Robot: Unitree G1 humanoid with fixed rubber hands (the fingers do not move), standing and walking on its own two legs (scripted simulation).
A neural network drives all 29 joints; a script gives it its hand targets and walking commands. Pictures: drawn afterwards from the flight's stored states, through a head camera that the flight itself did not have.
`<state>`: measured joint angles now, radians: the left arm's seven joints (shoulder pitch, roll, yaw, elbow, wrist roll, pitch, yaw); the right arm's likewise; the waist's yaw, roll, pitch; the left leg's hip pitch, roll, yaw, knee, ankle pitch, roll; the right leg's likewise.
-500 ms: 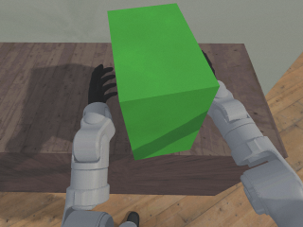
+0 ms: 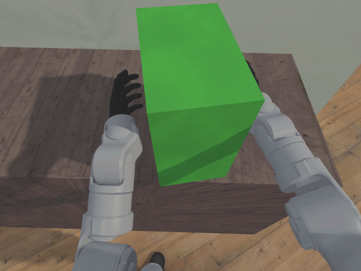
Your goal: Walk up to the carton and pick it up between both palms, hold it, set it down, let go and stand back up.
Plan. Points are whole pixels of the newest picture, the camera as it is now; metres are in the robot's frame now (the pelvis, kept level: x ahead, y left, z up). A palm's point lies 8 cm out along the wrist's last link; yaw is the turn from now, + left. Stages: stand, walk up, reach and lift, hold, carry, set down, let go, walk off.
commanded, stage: reach and lift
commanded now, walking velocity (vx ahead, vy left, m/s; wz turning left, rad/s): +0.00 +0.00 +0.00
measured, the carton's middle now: (186, 102) +0.45 +0.09 +0.09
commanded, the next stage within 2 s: none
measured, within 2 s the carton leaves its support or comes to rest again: leaves its support in 0.26 s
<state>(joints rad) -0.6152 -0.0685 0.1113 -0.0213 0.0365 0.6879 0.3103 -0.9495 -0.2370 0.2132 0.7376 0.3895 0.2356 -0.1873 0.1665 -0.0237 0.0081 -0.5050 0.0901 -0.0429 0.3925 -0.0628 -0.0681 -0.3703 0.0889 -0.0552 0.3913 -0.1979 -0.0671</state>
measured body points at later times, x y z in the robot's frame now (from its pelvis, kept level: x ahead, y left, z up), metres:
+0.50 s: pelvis +0.00 +0.00 +0.00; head +0.07 +0.02 +0.44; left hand +0.38 +0.20 +0.15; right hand +0.48 -0.04 +0.13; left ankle +0.07 +0.16 -0.74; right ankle -0.01 -0.08 -0.74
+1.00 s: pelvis +0.00 +0.00 +0.01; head +0.01 +0.02 +0.46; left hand +0.36 +0.19 +0.21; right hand +0.45 -0.04 +0.17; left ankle +0.07 +0.16 -0.74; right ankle -0.01 -0.07 -0.74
